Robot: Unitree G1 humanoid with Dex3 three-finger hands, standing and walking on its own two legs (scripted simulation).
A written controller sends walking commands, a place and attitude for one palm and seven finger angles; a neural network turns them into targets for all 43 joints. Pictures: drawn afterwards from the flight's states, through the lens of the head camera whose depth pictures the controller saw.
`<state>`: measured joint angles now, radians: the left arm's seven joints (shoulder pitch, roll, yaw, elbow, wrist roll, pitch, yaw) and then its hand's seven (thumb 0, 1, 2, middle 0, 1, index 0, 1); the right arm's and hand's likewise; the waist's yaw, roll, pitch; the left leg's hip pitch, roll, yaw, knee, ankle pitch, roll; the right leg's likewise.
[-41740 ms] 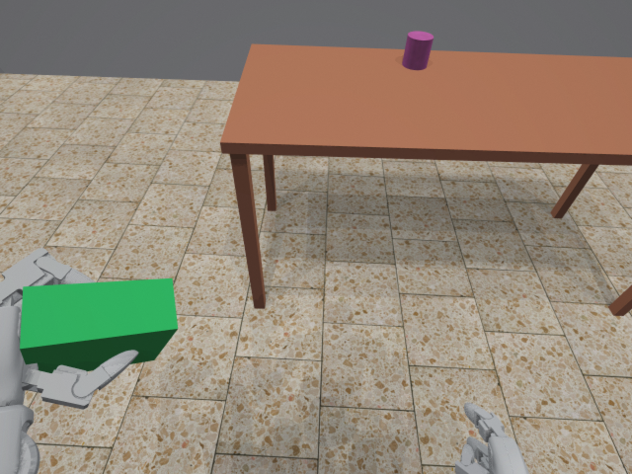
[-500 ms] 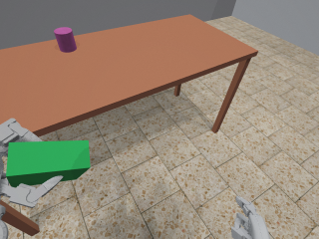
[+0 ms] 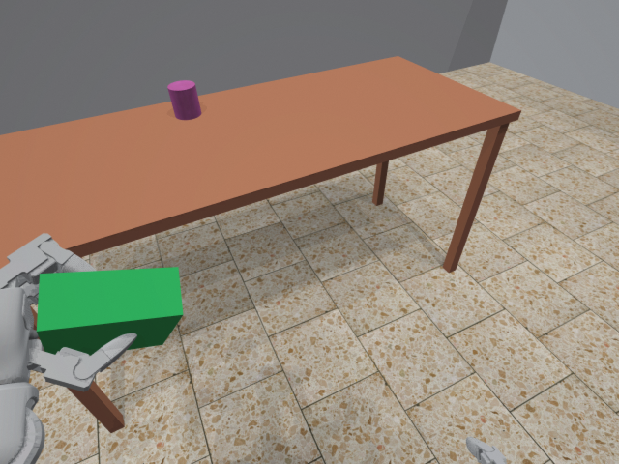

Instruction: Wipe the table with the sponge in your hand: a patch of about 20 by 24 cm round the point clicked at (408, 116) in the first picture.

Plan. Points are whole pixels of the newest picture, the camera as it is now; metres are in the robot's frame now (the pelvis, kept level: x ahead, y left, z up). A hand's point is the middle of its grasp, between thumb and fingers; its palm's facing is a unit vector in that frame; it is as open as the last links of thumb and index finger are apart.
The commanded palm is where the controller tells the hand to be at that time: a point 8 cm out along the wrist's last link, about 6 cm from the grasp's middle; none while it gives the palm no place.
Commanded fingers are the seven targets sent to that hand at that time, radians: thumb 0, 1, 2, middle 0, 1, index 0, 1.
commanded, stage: stop stepping back and stand still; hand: left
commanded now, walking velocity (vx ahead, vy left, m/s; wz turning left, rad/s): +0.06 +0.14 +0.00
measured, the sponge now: (131, 313) +0.22 +0.20 +0.16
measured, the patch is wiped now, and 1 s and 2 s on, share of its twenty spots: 1.00 1.00 1.00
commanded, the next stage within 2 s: stand and wait in 0.30 s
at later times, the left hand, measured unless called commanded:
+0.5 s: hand (60, 319) +0.20 +0.25 +0.18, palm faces +0.46 -0.81 -0.37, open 9.3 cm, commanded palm +0.15 +0.29 +0.20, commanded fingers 0.00 0.10 1.30 -1.20 -1.60 -1.20 -1.60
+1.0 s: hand (38, 293) +0.23 +0.30 +0.18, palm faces +0.42 -0.84 -0.35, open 9.4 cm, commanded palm +0.18 +0.34 +0.20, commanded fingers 0.00 0.10 1.30 -1.20 -1.60 -1.20 -1.60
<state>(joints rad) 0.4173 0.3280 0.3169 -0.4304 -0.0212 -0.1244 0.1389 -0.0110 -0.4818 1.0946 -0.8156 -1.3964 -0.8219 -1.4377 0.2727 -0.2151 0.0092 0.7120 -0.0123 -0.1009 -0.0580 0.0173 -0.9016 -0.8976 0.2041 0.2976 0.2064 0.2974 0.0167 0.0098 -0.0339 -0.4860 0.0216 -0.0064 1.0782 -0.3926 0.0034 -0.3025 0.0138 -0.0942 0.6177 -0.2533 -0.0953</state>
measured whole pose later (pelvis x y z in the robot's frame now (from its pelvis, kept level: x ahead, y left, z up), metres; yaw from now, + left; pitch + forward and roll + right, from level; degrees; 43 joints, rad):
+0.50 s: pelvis +0.00 +0.01 +0.01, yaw +1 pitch -3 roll +0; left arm 0.46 0.33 0.32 -0.47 -0.02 -0.15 0.16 -0.01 -0.48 1.09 -0.82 -1.40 -0.82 -1.44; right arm 0.24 -0.22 0.00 0.65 0.00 -0.12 -0.05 0.02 -0.90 -0.90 0.20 0.30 0.20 0.30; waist 0.01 0.01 0.01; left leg -0.27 0.01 0.01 0.61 -0.33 0.02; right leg -0.28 0.03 -0.09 0.51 -0.19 -0.08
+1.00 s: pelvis +0.02 +0.05 +0.01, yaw +0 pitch -1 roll -1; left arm 0.46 0.35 0.32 -0.48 -0.03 -0.16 0.16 -0.01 -0.48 1.09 -0.81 -1.40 -0.82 -1.44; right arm 0.18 -0.21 0.02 0.59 -0.01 -0.12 -0.06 0.02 -0.90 -0.90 0.20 0.30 0.21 0.30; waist 0.01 -0.01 0.01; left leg -0.22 -0.01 0.04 0.49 -0.26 0.04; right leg -0.24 0.01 -0.05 0.42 -0.17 -0.01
